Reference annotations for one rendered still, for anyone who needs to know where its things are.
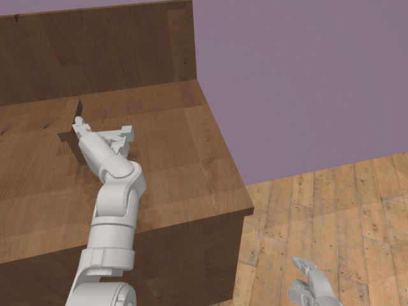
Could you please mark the robot right hand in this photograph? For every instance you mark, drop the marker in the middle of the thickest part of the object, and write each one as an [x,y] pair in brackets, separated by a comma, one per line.
[304,294]

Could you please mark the tap lever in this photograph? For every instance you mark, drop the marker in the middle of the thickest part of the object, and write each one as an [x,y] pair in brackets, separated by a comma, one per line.
[125,131]

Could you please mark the robot left hand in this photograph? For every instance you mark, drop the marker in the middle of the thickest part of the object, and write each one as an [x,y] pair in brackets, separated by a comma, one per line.
[95,149]

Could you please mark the left robot upper arm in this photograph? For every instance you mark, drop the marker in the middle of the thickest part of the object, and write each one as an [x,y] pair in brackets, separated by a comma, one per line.
[103,294]

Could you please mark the robot left forearm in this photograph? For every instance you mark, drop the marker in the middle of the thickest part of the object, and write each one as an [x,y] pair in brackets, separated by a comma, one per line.
[109,250]

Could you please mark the counter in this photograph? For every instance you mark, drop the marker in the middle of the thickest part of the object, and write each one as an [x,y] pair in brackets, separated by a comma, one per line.
[122,65]

